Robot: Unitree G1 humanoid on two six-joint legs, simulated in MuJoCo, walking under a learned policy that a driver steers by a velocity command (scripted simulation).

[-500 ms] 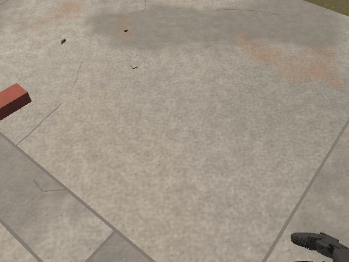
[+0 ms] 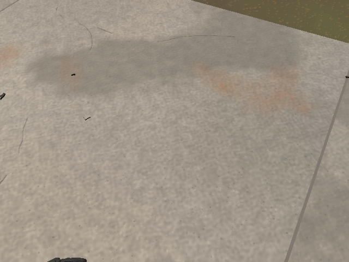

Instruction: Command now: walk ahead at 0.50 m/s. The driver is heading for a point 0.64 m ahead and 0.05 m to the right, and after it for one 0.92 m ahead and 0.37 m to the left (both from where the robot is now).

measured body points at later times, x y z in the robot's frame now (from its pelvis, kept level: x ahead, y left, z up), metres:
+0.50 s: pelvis +0.28 -0.02 +0.01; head +0.31 -0.02 +0.46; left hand +0.26 +0.25 -0.13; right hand +0.49 -0.25 -0.10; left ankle +0.47 +0.12 -0.70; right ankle +0.16 -0.12 -0.73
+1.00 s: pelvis +0.56 +0.01 +0.01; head +0.59 +0.02 +0.46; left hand +0.76 +0.26 -0.08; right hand +0.56 -0.27 -0.12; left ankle +0.48 +0.11 -0.73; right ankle +0.76 -0.13 -0.70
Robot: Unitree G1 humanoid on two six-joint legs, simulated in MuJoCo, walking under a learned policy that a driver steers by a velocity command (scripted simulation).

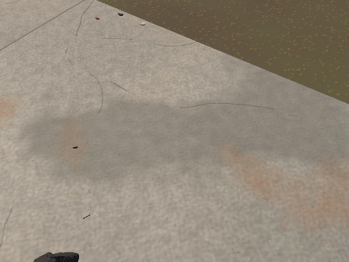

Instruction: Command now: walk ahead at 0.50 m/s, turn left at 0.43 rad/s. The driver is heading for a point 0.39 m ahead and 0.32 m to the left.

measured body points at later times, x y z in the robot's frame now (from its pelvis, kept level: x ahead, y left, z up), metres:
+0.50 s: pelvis +0.26 -0.01 +0.00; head +0.28 +0.00 +0.44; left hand +0.19 +0.27 -0.14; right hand +0.51 -0.20 -0.10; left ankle +0.37 +0.18 -0.70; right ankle +0.19 -0.15 -0.74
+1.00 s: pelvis +0.48 +0.12 +0.00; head +0.50 +0.16 +0.45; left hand +0.52 +0.44 -0.11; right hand +0.69 -0.08 -0.11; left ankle +0.40 +0.16 -0.74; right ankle +0.71 +0.09 -0.70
